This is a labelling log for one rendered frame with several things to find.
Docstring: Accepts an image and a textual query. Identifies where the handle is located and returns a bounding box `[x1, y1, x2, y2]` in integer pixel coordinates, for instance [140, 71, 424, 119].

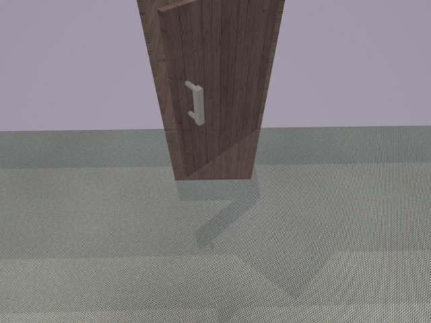
[185, 81, 205, 126]

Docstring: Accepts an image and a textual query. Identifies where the cupboard door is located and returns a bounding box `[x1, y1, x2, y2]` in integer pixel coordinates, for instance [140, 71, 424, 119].
[157, 0, 279, 177]

